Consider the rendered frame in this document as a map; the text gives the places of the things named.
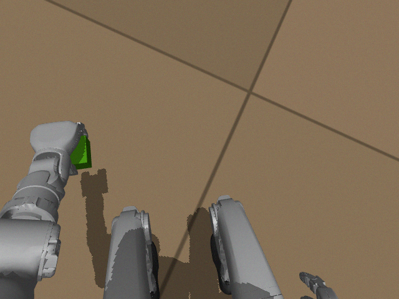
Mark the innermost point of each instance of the right robot foot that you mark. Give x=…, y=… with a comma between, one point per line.
x=224, y=285

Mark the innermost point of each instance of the left robot arm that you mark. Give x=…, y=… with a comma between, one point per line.
x=29, y=233

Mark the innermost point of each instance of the left robot hand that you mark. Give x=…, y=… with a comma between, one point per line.
x=62, y=135

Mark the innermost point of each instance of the small box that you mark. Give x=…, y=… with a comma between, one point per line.
x=81, y=156

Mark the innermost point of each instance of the right robot hand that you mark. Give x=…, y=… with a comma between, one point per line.
x=317, y=286

